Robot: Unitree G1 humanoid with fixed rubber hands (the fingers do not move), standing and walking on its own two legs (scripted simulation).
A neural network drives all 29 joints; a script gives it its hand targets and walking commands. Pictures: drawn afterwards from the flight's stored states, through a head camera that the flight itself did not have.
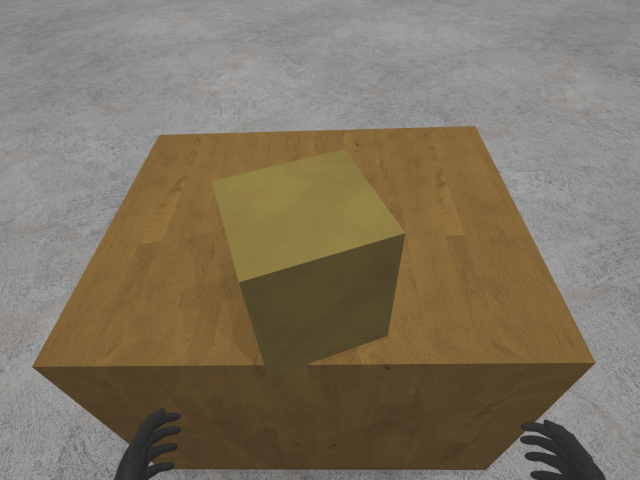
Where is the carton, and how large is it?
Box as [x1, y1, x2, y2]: [212, 149, 404, 377]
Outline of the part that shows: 344,149 212,181 239,284 268,377 387,335 404,232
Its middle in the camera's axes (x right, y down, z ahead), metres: -0.02 +0.04 +0.62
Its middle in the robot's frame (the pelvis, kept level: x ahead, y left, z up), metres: +0.45 +0.07 +0.00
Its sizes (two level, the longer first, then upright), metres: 0.210 0.200 0.250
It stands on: a pedestal, 0.65 m high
